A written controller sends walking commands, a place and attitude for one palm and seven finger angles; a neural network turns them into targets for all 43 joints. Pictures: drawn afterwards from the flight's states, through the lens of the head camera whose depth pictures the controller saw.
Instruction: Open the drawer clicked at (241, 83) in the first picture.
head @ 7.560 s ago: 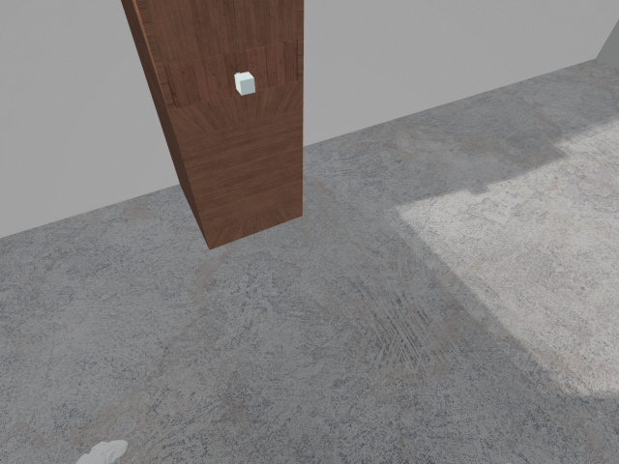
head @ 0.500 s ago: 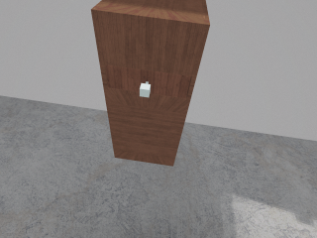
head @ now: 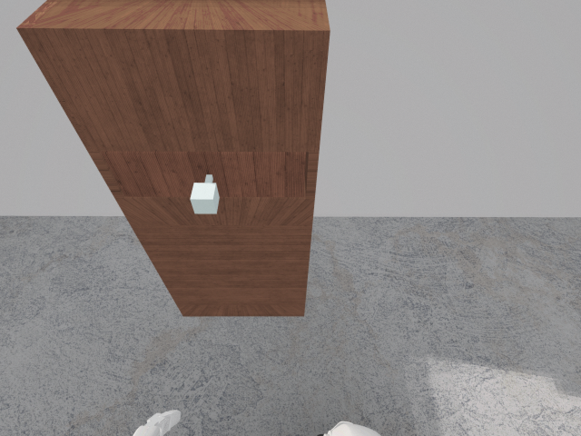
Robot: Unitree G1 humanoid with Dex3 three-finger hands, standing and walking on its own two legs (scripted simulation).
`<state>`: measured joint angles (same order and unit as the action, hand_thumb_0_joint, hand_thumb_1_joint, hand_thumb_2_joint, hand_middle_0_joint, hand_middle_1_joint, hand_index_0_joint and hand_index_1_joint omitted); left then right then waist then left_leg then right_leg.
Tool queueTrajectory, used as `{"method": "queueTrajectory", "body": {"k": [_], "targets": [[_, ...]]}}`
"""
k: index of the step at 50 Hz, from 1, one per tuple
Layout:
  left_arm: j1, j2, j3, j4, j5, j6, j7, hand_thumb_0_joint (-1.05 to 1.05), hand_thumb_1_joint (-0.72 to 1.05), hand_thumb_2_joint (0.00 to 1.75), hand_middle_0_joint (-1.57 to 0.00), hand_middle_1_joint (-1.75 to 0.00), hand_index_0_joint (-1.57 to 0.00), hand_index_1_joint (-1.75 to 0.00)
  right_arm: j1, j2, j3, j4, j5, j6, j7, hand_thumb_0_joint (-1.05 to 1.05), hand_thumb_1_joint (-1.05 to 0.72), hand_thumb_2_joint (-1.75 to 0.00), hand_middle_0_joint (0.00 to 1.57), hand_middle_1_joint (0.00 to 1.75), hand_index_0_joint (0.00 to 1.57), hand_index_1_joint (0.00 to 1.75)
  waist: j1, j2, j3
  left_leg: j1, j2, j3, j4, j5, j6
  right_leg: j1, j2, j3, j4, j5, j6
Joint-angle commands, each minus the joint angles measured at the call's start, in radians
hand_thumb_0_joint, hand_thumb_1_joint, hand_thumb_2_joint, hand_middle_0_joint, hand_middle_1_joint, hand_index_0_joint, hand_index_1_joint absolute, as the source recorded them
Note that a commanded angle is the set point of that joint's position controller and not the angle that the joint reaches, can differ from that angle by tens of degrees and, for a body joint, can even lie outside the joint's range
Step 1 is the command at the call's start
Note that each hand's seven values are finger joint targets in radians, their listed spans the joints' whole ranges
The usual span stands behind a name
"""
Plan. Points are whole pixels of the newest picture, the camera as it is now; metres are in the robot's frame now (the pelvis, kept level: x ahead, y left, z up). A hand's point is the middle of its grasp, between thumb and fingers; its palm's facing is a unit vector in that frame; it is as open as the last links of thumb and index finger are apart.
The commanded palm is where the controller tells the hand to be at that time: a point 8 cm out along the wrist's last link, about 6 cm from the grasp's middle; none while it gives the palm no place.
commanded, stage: come to a stop and stand still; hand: left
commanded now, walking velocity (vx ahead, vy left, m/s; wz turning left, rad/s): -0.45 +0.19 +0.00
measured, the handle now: (206, 190) +0.55 +0.17 -0.04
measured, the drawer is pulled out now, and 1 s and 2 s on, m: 0.00 0.00 0.00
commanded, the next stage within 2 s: look again from close up in 1.32 s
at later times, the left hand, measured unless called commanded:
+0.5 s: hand out of the picture +0.07 +0.23 -0.17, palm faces +0.09 -0.98 -0.19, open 7.3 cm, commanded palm none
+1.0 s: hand out of the picture +0.02 +0.17 -0.14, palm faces +0.00 -0.97 -0.24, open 7.3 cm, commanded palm none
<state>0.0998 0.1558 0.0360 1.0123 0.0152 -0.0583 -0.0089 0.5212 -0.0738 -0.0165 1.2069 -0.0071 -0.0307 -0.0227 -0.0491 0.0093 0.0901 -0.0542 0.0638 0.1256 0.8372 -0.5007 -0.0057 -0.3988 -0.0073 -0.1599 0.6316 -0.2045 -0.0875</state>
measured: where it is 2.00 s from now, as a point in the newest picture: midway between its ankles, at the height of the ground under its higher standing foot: outside the picture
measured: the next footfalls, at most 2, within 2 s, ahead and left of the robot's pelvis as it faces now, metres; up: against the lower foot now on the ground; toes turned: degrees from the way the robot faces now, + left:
left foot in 0.44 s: +0.06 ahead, +0.12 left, +0.00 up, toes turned +0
right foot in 0.88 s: -0.01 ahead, -0.11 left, +0.00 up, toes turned -5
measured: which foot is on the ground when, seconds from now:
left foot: up 0.00-0.42, down 0.44-1.00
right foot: down 0.00-0.44, up 0.46-0.86, down 0.88-1.00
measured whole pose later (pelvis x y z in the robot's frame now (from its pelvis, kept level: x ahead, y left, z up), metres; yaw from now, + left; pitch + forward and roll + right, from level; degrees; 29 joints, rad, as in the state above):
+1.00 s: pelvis -0.02 -0.01 +0.02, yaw -1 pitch -3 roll +0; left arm 0.23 0.15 0.01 1.10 0.01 0.01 0.03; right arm 0.31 -0.18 -0.03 1.14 -0.02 0.04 -0.02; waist -0.03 0.05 0.01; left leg -0.23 0.07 0.04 0.44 -0.21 -0.03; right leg -0.12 -0.01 -0.07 0.46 -0.29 -0.03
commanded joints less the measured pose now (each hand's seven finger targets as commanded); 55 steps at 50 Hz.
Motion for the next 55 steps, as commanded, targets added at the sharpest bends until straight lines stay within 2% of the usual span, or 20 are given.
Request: {"method": "queueTrajectory", "body": {"k": [1, 4, 5, 10, 16, 20, 21, 22, 23, 24, 25, 29, 36, 41, 43, 44, 45, 47, 51, 55], "targets": [[0.265, 0.183, 0.039, 0.044, -0.009, -0.003, 0.037, 0.0, 0.9, 0.9, -0.2, -0.3, -0.2, -0.3, -0.063, -0.094, -0.032, -0.114, 0.006, -0.016, -0.008, 0.0, -0.9, -0.9, 0.2, 0.3, 0.2, 0.3, 0.112, -0.062, -0.126, -0.453, 0.032, -0.131, 0.505, 0.002, 0.004, 0.352, -0.4, 0.432, -0.288, 0.593, -0.184], [0.081, 0.083, 0.003, 0.002, -0.003, 0.005, 0.051, 0.0, 0.9, 0.9, -0.2, -0.3, -0.2, -0.3, -0.015, -0.048, -0.017, -0.079, 0.002, 0.038, -0.013, 0.0, -0.9, -0.9, 0.2, 0.3, 0.2, 0.3, -0.005, 0.016, -0.057, -0.246, 0.054, -0.15, 0.284, 0.083, -0.014, 0.01, -0.305, 0.208, -0.339, 0.616, -0.093], [0.059, 0.091, 0.004, -0.009, 0.002, 0.009, 0.052, 0.0, 0.9, 0.9, -0.2, -0.3, -0.2, -0.3, -0.004, -0.039, -0.021, -0.077, 0.006, 0.053, -0.011, 0.0, -0.9, -0.9, 0.2, 0.3, 0.2, 0.3, -0.018, -0.01, -0.062, -0.22, 0.04, -0.132, 0.22, 0.093, -0.017, -0.022, -0.282, 0.156, -0.33, 0.587, -0.079], [0.109, 0.139, 0.035, -0.029, 0.005, 0.046, 0.052, 0.0, 0.9, 0.9, -0.2, -0.3, -0.2, -0.3, -0.137, -0.102, -0.044, -0.15, -0.005, 0.085, -0.002, 0.0, -0.9, -0.9, 0.2, 0.3, 0.2, 0.3, 0.038, -0.103, -0.068, -0.328, -0.009, -0.114, 0.163, 0.105, -0.039, 0.074, -0.291, 0.208, -0.297, 0.52, -0.112], [0.105, 0.18, 0.053, -0.06, 0.017, 0.066, 0.054, 0.0, 0.9, 0.9, -0.2, -0.3, -0.2, -0.3, -0.27, -0.144, -0.054, -0.224, -0.001, 0.079, 0.001, 0.0, -0.9, -0.9, 0.2, 0.3, 0.2, 0.3, 0.063, -0.179, -0.115, -0.321, -0.031, -0.118, 0.038, 0.057, -0.045, 0.179, -0.301, 0.241, -0.235, 0.579, -0.125], [0.098, 0.182, 0.053, -0.062, 0.009, 0.076, 0.053, 0.0, 0.9, 0.9, -0.2, -0.3, -0.2, -0.3, -0.228, -0.144, -0.051, -0.214, -0.001, 0.057, 0.002, 0.0, -0.9, -0.9, 0.2, 0.3, 0.2, 0.3, 0.029, -0.146, -0.171, -0.124, -0.039, -0.087, -0.344, 0.305, -0.033, 0.174, -0.236, 0.208, -0.131, 0.416, -0.041], [0.118, 0.157, 0.044, -0.063, 0.0, 0.079, 0.05, 0.0, 0.9, 0.9, -0.2, -0.3, -0.2, -0.3, -0.221, -0.179, -0.052, -0.211, -0.004, 0.046, 0.0, 0.0, -0.9, -0.9, 0.2, 0.3, 0.2, 0.3, 0.028, -0.056, -0.192, -0.021, 0.021, -0.121, -0.434, 0.428, -0.016, 0.116, -0.184, 0.179, -0.068, 0.276, 0.008], [0.164, 0.101, 0.031, -0.068, -0.005, 0.084, 0.046, 0.0, 0.9, 0.9, -0.2, -0.3, -0.2, -0.3, -0.239, -0.251, -0.062, -0.231, -0.012, 0.035, -0.001, 0.0, -0.9, -0.9, 0.2, 0.3, 0.2, 0.3, 0.044, 0.19, -0.191, 0.005, 0.226, -0.35, -0.501, 0.645, 0.052, 0.002, -0.074, 0.107, 0.036, -0.081, 0.074], [0.158, 0.093, 0.025, -0.074, -0.006, 0.087, 0.048, 0.0, 0.9, 0.9, -0.2, -0.3, -0.2, -0.3, -0.282, -0.289, -0.065, -0.259, -0.017, 0.04, -0.004, 0.0, -0.9, -0.9, 0.2, 0.3, 0.2, 0.3, 0.046, 0.272, -0.145, -0.105, 0.34, -0.429, -0.536, 0.815, 0.154, -0.009, -0.025, 0.116, 0.186, -0.362, 0.099], [0.132, 0.113, 0.029, -0.068, -0.001, 0.097, 0.05, 0.0, 0.9, 0.9, -0.2, -0.3, -0.2, -0.3, -0.31, -0.274, -0.058, -0.26, -0.02, 0.038, -0.017, 0.0, -0.9, -0.9, 0.2, 0.3, 0.2, 0.3, 0.04, 0.195, -0.124, -0.176, 0.33, -0.391, -0.551, 0.785, 0.191, 0.022, -0.025, 0.186, 0.296, -0.365, 0.1], [0.135, 0.115, 0.035, -0.053, 0.002, 0.107, 0.048, 0.0, 0.9, 0.9, -0.2, -0.3, -0.2, -0.3, -0.346, -0.254, -0.051, -0.26, -0.018, 0.034, -0.028, 0.0, -0.9, -0.9, 0.2, 0.3, 0.2, 0.3, 0.058, 0.228, -0.095, -0.207, 0.284, -0.343, -0.566, 0.747, 0.179, 0.012, -0.028, 0.221, 0.344, -0.316, 0.105], [0.188, 0.107, 0.033, -0.002, 0.002, 0.091, 0.029, 0.0, 0.9, 0.9, -0.2, -0.3, -0.2, -0.3, -0.349, -0.229, -0.038, -0.243, -0.016, 0.024, -0.03, 0.0, -0.9, -0.9, 0.2, 0.3, 0.2, 0.3, 0.065, 0.126, -0.123, -0.057, 0.208, -0.242, -0.529, 0.723, 0.148, -0.04, -0.022, 0.203, 0.361, -0.212, 0.126], [0.105, 0.086, 0.017, -0.007, -0.002, 0.096, 0.023, 0.0, 0.9, 0.9, -0.2, -0.3, -0.2, -0.3, -0.224, -0.27, -0.061, -0.179, -0.019, 0.033, -0.03, 0.0, -0.9, -0.9, 0.2, 0.3, 0.2, 0.3, -0.006, 0.156, -0.121, 0.041, 0.246, -0.285, -0.524, 0.745, 0.163, 0.016, -0.043, 0.151, 0.127, -0.296, 0.137], [0.217, 0.073, 0.008, 0.056, -0.004, 0.081, 0.027, 0.0, 0.9, 0.9, -0.2, -0.3, -0.2, -0.3, -0.268, -0.261, -0.06, -0.164, -0.01, 0.036, -0.016, 0.0, -0.9, -0.9, 0.2, 0.3, 0.2, 0.3, 0.051, 0.143, -0.135, -0.092, 0.159, -0.231, -0.501, 0.478, 0.095, 0.239, -0.026, 0.09, -0.214, -0.043, 0.117], [0.219, 0.131, 0.012, 0.067, 0.0, 0.063, 0.038, 0.0, 0.9, 0.9, -0.2, -0.3, -0.2, -0.3, -0.256, -0.187, -0.047, -0.157, 0.003, 0.033, -0.007, 0.0, -0.9, -0.9, 0.2, 0.3, 0.2, 0.3, 0.05, -0.006, -0.117, -0.222, 0.075, -0.154, -0.422, 0.341, 0.016, 0.344, -0.135, 0.221, -0.338, 0.016, 0.082], [0.196, 0.163, 0.011, 0.066, -0.002, 0.057, 0.041, 0.0, 0.9, 0.9, -0.2, -0.3, -0.2, -0.3, -0.266, -0.148, -0.029, -0.163, 0.004, 0.035, -0.002, 0.0, -0.9, -0.9, 0.2, 0.3, 0.2, 0.3, 0.042, -0.104, -0.083, -0.244, 0.021, -0.103, -0.408, 0.237, -0.014, 0.29, -0.217, 0.285, -0.379, -0.007, 0.042], [0.161, 0.179, 0.006, 0.058, -0.006, 0.058, 0.039, 0.0, 0.9, 0.9, -0.2, -0.3, -0.2, -0.3, -0.272, -0.138, -0.023, -0.16, -0.001, 0.039, 0.004, 0.0, -0.9, -0.9, 0.2, 0.3, 0.2, 0.3, 0.035, -0.11, -0.047, -0.193, 0.009, -0.092, -0.407, 0.208, -0.019, 0.178, -0.251, 0.287, -0.409, -0.1, 0.019], [0.129, 0.151, 0.004, 0.056, -0.004, 0.056, 0.043, 0.0, 0.9, 0.9, -0.2, -0.3, -0.2, -0.3, -0.251, -0.145, -0.025, -0.133, -0.014, 0.054, 0.003, 0.0, -0.9, -0.9, 0.2, 0.3, 0.2, 0.3, 0.034, -0.221, 0.035, -0.155, 0.018, -0.094, -0.372, 0.228, -0.017, 0.052, -0.202, 0.284, -0.462, -0.258, 0.014], [0.157, 0.104, -0.006, 0.068, -0.014, 0.055, 0.044, 0.0, 0.9, 0.9, -0.2, -0.3, -0.2, -0.3, -0.157, -0.134, -0.013, -0.075, -0.014, 0.047, -0.002, 0.0, -0.9, -0.9, 0.2, 0.3, 0.2, 0.3, 0.023, -0.107, 0.073, -0.123, 0.028, -0.104, -0.412, 0.337, -0.012, 0.051, -0.141, 0.233, -0.408, -0.197, 0.029], [0.167, 0.104, 0.0, 0.062, -0.009, 0.063, 0.047, 0.0, 0.9, 0.9, -0.2, -0.3, -0.2, -0.3, -0.134, -0.13, -0.017, -0.063, -0.014, 0.058, -0.003, 0.0, -0.9, -0.9, 0.2, 0.3, 0.2, 0.3, 0.026, -0.092, 0.106, -0.131, 0.027, -0.093, -0.369, 0.26, -0.018, -0.023, -0.152, 0.266, -0.459, -0.374, 0.026]]}}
